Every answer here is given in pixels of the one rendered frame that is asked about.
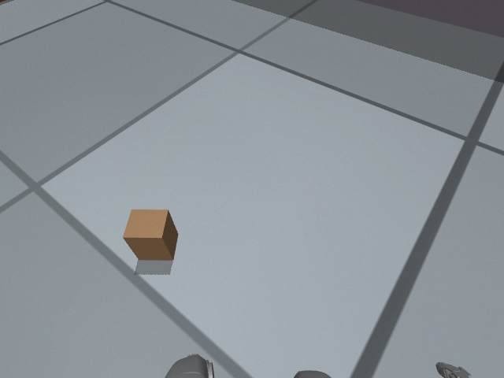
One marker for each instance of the right robot hand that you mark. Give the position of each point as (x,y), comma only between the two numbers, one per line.
(449,371)

